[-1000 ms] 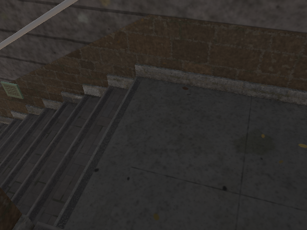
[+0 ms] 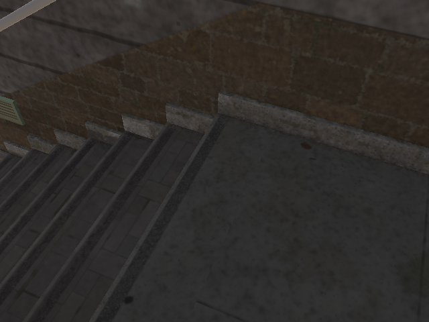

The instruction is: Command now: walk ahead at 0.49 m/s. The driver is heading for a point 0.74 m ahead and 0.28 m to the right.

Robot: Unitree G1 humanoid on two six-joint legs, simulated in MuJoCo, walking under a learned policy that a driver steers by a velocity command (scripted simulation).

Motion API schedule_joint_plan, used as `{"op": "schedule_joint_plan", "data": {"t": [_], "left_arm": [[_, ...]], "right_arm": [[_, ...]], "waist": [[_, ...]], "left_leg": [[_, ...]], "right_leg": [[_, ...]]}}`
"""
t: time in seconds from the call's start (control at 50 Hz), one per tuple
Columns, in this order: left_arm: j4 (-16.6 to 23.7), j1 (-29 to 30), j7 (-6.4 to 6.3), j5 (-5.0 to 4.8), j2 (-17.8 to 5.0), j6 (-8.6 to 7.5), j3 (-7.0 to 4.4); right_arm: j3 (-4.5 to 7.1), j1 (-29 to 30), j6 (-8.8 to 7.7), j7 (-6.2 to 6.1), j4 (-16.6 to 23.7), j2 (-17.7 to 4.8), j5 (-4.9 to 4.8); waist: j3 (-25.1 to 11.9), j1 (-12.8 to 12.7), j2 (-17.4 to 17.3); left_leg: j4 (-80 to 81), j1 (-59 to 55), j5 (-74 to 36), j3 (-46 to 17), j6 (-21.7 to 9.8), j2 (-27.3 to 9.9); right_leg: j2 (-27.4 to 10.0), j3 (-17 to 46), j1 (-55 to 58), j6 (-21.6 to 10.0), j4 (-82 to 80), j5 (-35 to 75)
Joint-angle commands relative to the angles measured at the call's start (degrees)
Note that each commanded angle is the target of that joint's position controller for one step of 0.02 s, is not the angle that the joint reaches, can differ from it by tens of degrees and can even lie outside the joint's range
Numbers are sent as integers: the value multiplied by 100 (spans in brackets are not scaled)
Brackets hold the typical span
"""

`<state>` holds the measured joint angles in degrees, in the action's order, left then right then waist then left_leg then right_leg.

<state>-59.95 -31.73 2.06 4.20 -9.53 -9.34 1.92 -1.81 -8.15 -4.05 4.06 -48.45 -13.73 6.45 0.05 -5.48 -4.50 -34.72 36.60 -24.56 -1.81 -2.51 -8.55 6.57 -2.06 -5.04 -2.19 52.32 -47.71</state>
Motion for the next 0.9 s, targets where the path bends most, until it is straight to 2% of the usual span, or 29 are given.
{"op": "schedule_joint_plan", "data": {"t": [0.02,0.04,0.06,0.08,0.1,0.12,0.14,0.16,0.18,0.2,0.22,0.24,0.3,0.34,0.44,0.5,0.52,0.54,0.56,0.58,0.6,0.62,0.64,0.68,0.72,0.8,0.86,0.88,0.9], "left_arm": [[209,288,-213,-890,-853,341,-346],[132,315,-281,-724,-1080,519,-375],[-189,-89,-227,-532,-814,545,-358],[-221,-79,-159,-534,-524,497,-308],[-216,-722,-152,-808,177,405,-177],[247,-299,-192,-936,-353,296,-207],[673,479,-296,-1080,-554,272,-306],[892,1182,-456,-1024,-585,365,-334],[1033,1418,-548,-1070,-614,444,-422],[990,1343,-549,-871,-495,596,-379],[1011,1311,-503,-773,-311,733,-429],[1010,1092,-493,-738,-163,760,-452],[1303,1630,-390,-610,-229,676,-486],[1521,2275,-264,-568,-219,638,-443],[1949,3313,-91,-616,-387,701,-478],[2015,3141,30,-540,-644,685,-624],[1827,2450,27,-557,-843,667,-751],[1508,1405,-45,-583,-1296,678,-975],[1411,964,-70,-610,-2156,682,-1158],[1477,309,-100,-527,-1986,687,-1065],[1368,321,-140,-429,-1589,686,-967],[1486,861,-170,-491,-1400,624,-907],[1651,1574,-127,-502,-1228,550,-857],[1860,2115,-110,-473,-1027,502,-807],[1841,1999,-182,-567,-1118,471,-836],[1758,1483,-313,-658,-1191,483,-885],[1736,1369,-316,-556,-1445,502,-969],[1726,1352,-321,-568,-1385,469,-953],[1741,1341,-333,-622,-1256,445,-954]], "right_arm": [[257,935,-136,-122,484,-724,-1222],[315,18,-237,-145,234,-759,-1296],[516,-1184,-258,-151,-232,-930,-1148],[607,-2766,-204,-130,-750,-1133,-976],[573,-3282,-195,-111,-859,-1151,-654],[662,-3430,-145,-162,-843,-1211,-755],[749,-3101,-62,-260,-887,-1280,-787],[661,-2372,15,-353,-870,-935,-757],[562,-1476,-110,-409,-729,-808,-646],[451,-1045,-204,-387,-644,-478,-597],[359,-642,-219,-386,-602,-161,-607],[410,-345,-185,-422,-538,-327,-536],[572,-573,-257,-651,-562,-685,-483],[613,-809,-237,-751,-562,-683,-641],[804,-1251,-52,-711,-622,-786,-770],[826,-1027,-77,-646,-545,-905,-828],[833,-915,-67,-628,-509,-1032,-823],[793,-921,-81,-630,-431,-959,-743],[554,-1496,-222,-514,-137,-236,-520],[522,-1103,-531,-402,26,-413,-729],[642,-219,-640,-347,163,-788,-983],[619,115,-670,-372,248,-735,-940],[662,-2,-626,-455,184,-729,-727],[753,-206,-406,-505,182,-752,-651],[737,-114,-265,-499,265,-553,-618],[589,893,-208,-447,588,-192,-640],[614,1431,-300,-366,789,-431,-718],[655,1561,-306,-362,856,-585,-823],[657,1486,-321,-329,822,-605,-793]], "waist": [[1235,-51,271],[801,445,240],[-88,840,257],[-699,1469,57],[-1579,1360,-935],[-2249,1645,-1096],[-2132,1555,-936],[-1214,1269,298],[-659,800,136],[-193,536,304],[432,249,352],[509,14,-33],[351,161,-219],[112,415,112],[353,817,323],[104,523,168],[-287,101,164],[-837,-333,343],[-1552,86,2152],[-2693,-199,1944],[-1859,-417,1417],[-1135,-225,1037],[-739,195,556],[-669,647,572],[-509,769,464],[-218,402,755],[79,269,923],[53,265,948],[-13,272,948]], "left_leg": [[1578,-467,616,-55,34,318],[2042,-1174,319,-56,-146,282],[1722,-2902,-414,144,-246,298],[891,-4958,-1678,26,-468,-135],[-1019,-7220,-2780,-911,-1182,-1352],[-670,-7549,-519,-1955,-1563,-1771],[371,-6866,2645,-2761,-1683,-2059],[1511,-5081,4293,-2901,-1331,-1732],[1667,-3890,4101,-3036,-1375,-2095],[1667,-2708,3760,-2806,-1301,-2042],[1952,-1183,3482,-1552,-946,-1404],[2160,-655,3607,-850,-801,-1016],[2044,-1084,2382,127,-805,-708],[2042,-1736,2004,356,-750,-696],[1913,-3232,2289,697,-548,-942],[1062,-3419,116,1158,-309,-867],[82,-3393,-653,1402,-180,-645],[-1455,-2512,-521,1534,37,-416],[-4092,99,4068,1266,457,485],[-5054,1030,5656,-117,406,1080],[-5065,1985,5263,-358,191,850],[-4596,2172,4907,-349,52,626],[-3882,1420,4456,-334,41,350],[-3196,218,4254,-320,107,175],[-2528,-81,4072,-136,266,265],[-359,-360,2497,12,422,657],[441,-705,2004,-90,446,797],[508,-749,1964,-268,437,761],[753,-741,1829,-378,346,724]], "right_leg": [[-1222,1590,-672,-796,-310,4105],[-1294,1507,-277,-672,803,5065],[-1028,1347,-730,-560,2178,5318],[-449,1020,-2189,-268,4205,3841],[-2,1368,-4546,-50,6667,-320],[-344,1581,-5514,75,6444,220],[-646,1416,-5979,18,6056,1050],[-873,788,-5649,35,5744,1839],[-1019,1023,-5506,-63,5044,2783],[-1233,1155,-5086,-78,4870,3013],[-1315,1228,-4233,14,3678,3350],[-1350,1066,-3703,142,2870,3508],[-1438,964,-3492,345,919,4715],[-1327,677,-3473,217,-10,5347],[-1260,301,-3821,-219,-886,4724],[-758,-324,-2632,-557,-1285,3924],[-417,-561,-1677,-688,-1574,4008],[-362,-212,-5,-949,-1563,4394],[-1891,2838,2306,-1976,-1984,4005],[-2603,5310,3228,-2434,-3538,2581],[-2508,4744,3198,-2069,-3764,2762],[-2354,4008,2393,-1849,-3593,3542],[-2056,3172,1153,-1619,-3448,4403],[-1700,2407,-171,-1464,-3623,5312],[-1563,2037,-769,-1468,-3761,5628],[-1233,1620,-981,-1314,-3829,5101],[-1339,2005,-1070,-1159,-3987,3918],[-1440,2137,-897,-1078,-3901,3897],[-1467,2179,-635,-996,-3784,3963]]}}
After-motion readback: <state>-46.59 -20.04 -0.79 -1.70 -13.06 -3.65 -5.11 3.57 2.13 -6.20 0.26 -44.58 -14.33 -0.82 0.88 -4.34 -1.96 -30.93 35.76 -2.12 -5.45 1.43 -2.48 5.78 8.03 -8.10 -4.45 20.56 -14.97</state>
